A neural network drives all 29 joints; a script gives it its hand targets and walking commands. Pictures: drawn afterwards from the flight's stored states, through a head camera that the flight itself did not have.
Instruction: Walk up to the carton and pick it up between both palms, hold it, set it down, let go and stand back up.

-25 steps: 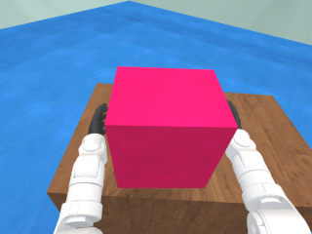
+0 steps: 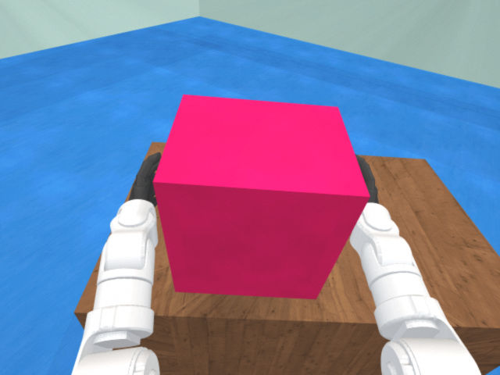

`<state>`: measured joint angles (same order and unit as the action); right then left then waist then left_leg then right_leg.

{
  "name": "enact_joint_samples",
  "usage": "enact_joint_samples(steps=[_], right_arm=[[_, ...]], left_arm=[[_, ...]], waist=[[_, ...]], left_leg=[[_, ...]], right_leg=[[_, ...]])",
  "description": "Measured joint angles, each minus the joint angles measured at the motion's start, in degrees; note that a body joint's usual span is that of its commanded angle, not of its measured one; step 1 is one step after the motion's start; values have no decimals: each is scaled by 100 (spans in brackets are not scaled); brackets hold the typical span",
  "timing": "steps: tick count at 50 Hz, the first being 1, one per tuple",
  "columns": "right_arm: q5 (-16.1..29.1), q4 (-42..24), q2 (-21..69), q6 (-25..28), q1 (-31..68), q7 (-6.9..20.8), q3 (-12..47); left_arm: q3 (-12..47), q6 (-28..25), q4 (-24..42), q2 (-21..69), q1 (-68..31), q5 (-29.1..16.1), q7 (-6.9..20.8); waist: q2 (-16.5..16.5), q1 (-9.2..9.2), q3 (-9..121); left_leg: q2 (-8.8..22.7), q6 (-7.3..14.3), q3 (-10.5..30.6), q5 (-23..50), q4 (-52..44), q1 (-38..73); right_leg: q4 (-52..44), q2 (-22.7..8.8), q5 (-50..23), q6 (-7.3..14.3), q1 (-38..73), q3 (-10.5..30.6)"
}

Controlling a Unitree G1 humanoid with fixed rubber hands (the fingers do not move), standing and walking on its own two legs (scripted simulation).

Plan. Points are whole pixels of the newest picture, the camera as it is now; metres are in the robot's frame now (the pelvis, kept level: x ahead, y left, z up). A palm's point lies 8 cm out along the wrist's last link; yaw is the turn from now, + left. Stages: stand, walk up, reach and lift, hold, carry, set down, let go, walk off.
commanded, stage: reach and lift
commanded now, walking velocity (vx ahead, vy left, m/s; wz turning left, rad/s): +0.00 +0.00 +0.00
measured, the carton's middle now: (253, 202) +0.40 +0.01 +0.11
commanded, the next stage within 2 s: hold in 0.84 s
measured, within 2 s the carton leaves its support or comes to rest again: neither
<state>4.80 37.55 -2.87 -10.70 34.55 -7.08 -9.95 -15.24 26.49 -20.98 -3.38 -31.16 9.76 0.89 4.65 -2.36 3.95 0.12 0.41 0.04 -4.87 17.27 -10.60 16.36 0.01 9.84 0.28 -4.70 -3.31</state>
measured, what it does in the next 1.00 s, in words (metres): stands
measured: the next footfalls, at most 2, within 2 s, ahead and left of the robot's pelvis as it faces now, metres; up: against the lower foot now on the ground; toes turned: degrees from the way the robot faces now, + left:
none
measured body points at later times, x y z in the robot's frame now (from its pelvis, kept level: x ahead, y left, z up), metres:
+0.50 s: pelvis +0.01 +0.00 +0.00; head -0.02 +0.03 +0.45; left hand +0.39 +0.16 +0.16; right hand +0.38 -0.20 +0.16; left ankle +0.05 +0.11 -0.75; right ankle -0.01 -0.11 -0.75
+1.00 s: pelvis +0.02 +0.00 +0.00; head -0.02 +0.02 +0.45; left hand +0.39 +0.17 +0.17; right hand +0.38 -0.19 +0.17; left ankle +0.05 +0.11 -0.75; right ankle -0.01 -0.11 -0.75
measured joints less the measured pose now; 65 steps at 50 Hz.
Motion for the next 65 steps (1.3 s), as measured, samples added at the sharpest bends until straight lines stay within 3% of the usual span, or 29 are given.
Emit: enact_joint_samples(steps=[10, 19, 40, 65], right_arm=[[255, -249, -149, -75, -131, 20, 40], [469, -384, -343, -286, -62, 4, 289], [719, -1475, -223, -820, -409, -463, 679], [923, -1567, -340, -1230, -255, -462, 772]], left_arm=[[244, 295, 299, 22, -69, 73, -74], [98, 543, 671, 204, 14, 212, -67], [-26, 838, 1380, 8, 314, -12, 213], [-58, 1433, 1873, 93, 353, 179, 209]], waist=[[27, -137, 46], [-43, -113, -64], [-167, -178, -183], [-69, -150, -54]], left_leg=[[-10, 39, -79, -54, 42, -16], [36, 12, -173, -122, -3, 228], [44, -73, 16, -175, 5, 293], [60, -57, -16, -229, 102, 434]], right_leg=[[-8, -16, -5, -38, -24, 86], [-38, 24, 30, -12, 169, 193], [-70, 61, 117, 59, 305, 43], [-76, 85, 86, 44, 465, 123]])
